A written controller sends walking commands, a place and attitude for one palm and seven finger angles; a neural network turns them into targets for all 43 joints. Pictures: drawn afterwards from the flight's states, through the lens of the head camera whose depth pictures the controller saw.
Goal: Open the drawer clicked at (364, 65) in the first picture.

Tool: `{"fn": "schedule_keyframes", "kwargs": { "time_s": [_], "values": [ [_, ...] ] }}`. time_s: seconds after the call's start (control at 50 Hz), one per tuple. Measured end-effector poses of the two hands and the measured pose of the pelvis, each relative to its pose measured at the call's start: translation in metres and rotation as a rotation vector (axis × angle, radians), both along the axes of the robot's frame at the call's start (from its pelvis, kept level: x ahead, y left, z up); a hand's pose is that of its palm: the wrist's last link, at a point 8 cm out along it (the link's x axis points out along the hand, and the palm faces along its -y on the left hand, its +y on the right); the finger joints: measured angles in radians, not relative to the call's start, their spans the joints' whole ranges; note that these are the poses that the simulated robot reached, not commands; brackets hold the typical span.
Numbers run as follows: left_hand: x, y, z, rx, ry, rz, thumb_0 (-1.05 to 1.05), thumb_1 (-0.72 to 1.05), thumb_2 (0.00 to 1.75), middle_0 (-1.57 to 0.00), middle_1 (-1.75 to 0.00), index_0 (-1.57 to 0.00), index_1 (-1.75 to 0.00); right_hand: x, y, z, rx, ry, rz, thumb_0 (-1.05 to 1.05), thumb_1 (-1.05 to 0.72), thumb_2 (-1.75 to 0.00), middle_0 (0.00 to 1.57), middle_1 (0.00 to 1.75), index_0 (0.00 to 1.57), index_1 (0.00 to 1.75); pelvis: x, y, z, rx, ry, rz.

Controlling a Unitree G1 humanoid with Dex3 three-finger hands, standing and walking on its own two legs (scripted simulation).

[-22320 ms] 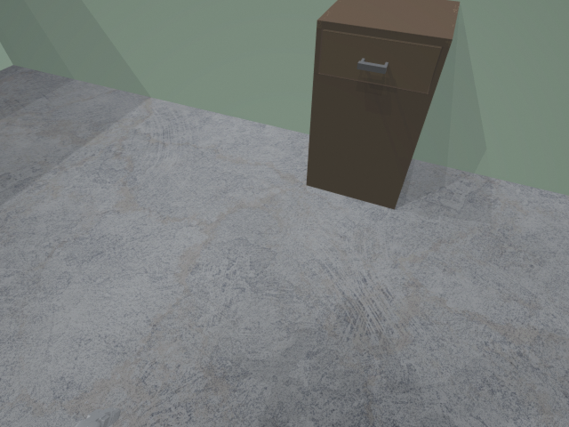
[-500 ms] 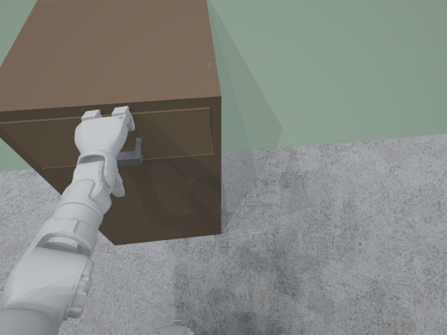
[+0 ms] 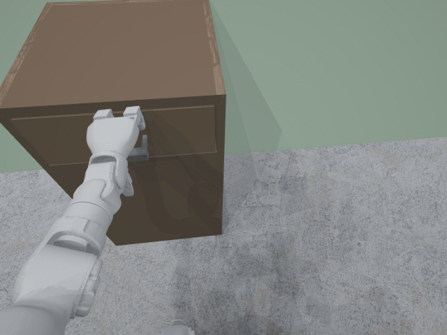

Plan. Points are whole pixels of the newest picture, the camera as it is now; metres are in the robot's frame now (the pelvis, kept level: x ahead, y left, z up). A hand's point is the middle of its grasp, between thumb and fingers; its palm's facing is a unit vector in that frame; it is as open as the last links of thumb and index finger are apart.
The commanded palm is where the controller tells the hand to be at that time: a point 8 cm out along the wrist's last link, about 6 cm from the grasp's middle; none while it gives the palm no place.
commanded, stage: re-aim the fingers above the handle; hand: left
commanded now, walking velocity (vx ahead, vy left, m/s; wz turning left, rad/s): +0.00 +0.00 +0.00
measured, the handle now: (125, 148) +0.53 +0.21 -0.03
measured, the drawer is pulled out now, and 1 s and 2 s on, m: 0.00 0.00 0.00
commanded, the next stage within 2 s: lower the fingers behind the handle in 1.14 s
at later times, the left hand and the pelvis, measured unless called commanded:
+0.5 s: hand (131, 147) +0.48 +0.17 +0.03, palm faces +0.00 -0.10 -1.00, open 13.8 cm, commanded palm +0.46 +0.20 +0.09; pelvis +0.00 +0.00 -0.01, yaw -1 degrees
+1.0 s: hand (144, 146) +0.48 +0.14 +0.03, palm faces +0.03 -0.11 -0.99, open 13.8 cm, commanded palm +0.46 +0.19 +0.09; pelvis +0.00 +0.00 -0.01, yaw +0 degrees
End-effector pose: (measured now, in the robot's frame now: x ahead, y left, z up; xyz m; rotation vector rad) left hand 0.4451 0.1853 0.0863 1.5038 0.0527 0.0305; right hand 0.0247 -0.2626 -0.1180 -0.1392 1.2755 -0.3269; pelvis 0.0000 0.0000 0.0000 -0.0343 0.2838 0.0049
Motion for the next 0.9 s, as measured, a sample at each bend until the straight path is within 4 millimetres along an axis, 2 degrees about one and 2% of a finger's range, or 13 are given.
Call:
{"fn": "schedule_keyframes", "kwargs": {
  "time_s": [0.1, 0.24, 0.3, 0.38, 0.44, 0.54, 0.68, 0.74, 0.8, 0.9],
  "values": [
    [0.007, 0.006, 0.002, 0.025, -0.011, 0.042, 0.0, -0.49, 0.3, -0.32, -1.2, -0.32, -1.2, -0.008, 0.001, -0.001, -0.006, 0.004, -0.005, 0.01, -0.91, -0.9, 0.2, 0.3, 0.21, 0.3, -0.005, 0.0, -0.002, -0.002, 0.012, -0.002],
    [0.015, 0.024, -0.001, 0.049, 0.054, 0.101, 0.0, -0.49, 0.3, -0.32, -1.2, -0.32, -1.2, -0.028, 0.002, -0.001, -0.012, 0.055, -0.021, 0.01, -0.91, -0.9, 0.2, 0.3, 0.21, 0.3, -0.006, 0.001, -0.002, -0.005, 0.025, -0.006],
    [0.015, 0.019, -0.005, 0.027, 0.085, 0.068, 0.0, -0.49, 0.3, -0.32, -1.2, -0.32, -1.2, -0.036, 0.002, 0.001, -0.017, 0.083, -0.025, 0.01, -0.91, -0.9, 0.2, 0.3, 0.21, 0.3, -0.003, 0.001, -0.002, -0.006, 0.026, -0.005],
    [0.015, 0.002, -0.007, -0.019, 0.067, -0.022, 0.0, -0.49, 0.3, -0.32, -1.2, -0.32, -1.2, -0.041, 0.001, 0.002, -0.028, 0.1, -0.035, 0.01, -0.91, -0.9, 0.2, 0.3, 0.21, 0.3, 0.0, 0.002, -0.002, -0.007, 0.029, -0.009],
    [0.017, -0.007, -0.006, -0.035, 0.019, -0.057, 0.0, -0.49, 0.3, -0.32, -1.2, -0.32, -1.2, -0.04, 0.001, 0.001, -0.03, 0.097, -0.042, 0.01, -0.91, -0.9, 0.2, 0.3, 0.21, 0.3, 0.002, 0.003, -0.004, -0.007, 0.034, -0.014],
    [0.016, -0.005, -0.007, -0.014, -0.039, -0.021, 0.0, -0.49, 0.3, -0.37, -1.24, -0.33, -1.2, -0.032, 0.002, -0.003, -0.011, 0.072, -0.048, 0.01, -0.91, -0.9, 0.2, 0.3, 0.21, 0.3, 0.002, 0.002, -0.005, -0.004, 0.042, -0.025],
    [0.007, 0.031, 0.001, 0.057, 0.002, 0.159, 0.0, -0.49, 0.3, -0.34, -1.22, -0.33, -1.2, -0.015, 0.006, -0.006, 0.028, 0.034, -0.027, 0.01, -0.91, -0.9, 0.2, 0.3, 0.21, 0.3, 0.002, -0.001, -0.001, 0.0, 0.021, -0.02],
    [0.004, 0.038, 0.004, 0.061, 0.061, 0.173, 0.0, -0.49, 0.3, -0.33, -1.21, -0.33, -1.2, -0.008, 0.005, -0.002, 0.022, 0.023, -0.005, 0.01, -0.91, -0.9, 0.2, 0.3, 0.21, 0.3, 0.002, -0.003, 0.002, -0.001, 0.006, -0.005],
    [0.002, 0.028, 0.005, 0.043, 0.1, 0.104, 0.0, -0.49, 0.3, -0.32, -1.21, -0.33, -1.2, -0.001, 0.0, 0.003, -0.001, 0.013, 0.017, 0.01, -0.91, -0.9, 0.2, 0.3, 0.21, 0.3, 0.003, -0.003, 0.003, -0.003, -0.005, 0.011],
    [0.003, -0.018, 0.001, -0.029, 0.075, -0.092, 0.0, -0.49, 0.3, -0.32, -1.21, -0.32, -1.2, 0.008, -0.009, 0.006, -0.042, -0.012, 0.034, 0.01, -0.91, -0.9, 0.2, 0.3, 0.21, 0.3, 0.002, -0.002, 0.001, -0.004, -0.003, 0.015]
  ]
}}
